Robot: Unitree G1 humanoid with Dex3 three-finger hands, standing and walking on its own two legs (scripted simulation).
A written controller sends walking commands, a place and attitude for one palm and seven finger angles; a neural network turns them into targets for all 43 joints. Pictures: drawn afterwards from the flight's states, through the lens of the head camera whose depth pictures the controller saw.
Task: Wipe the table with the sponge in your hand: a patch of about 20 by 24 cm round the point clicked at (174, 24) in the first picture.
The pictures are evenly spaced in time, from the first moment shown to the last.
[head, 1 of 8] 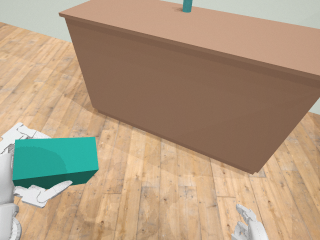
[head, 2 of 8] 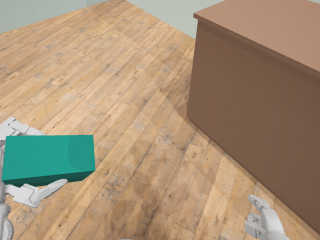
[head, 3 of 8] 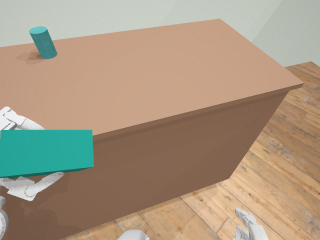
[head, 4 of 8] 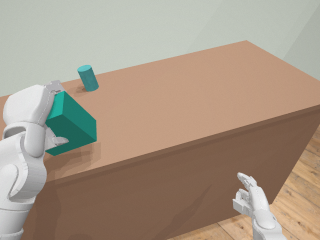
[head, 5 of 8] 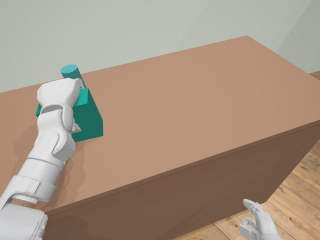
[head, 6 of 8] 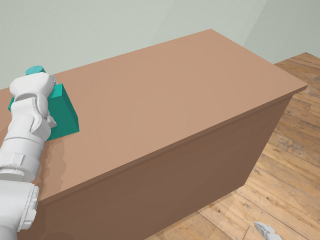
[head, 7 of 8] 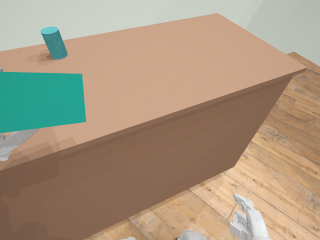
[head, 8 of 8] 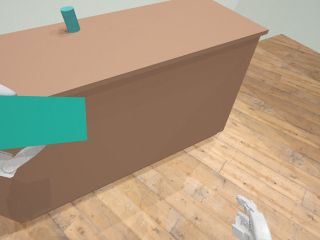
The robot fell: no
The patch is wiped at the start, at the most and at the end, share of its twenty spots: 0.00 1.00 1.00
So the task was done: yes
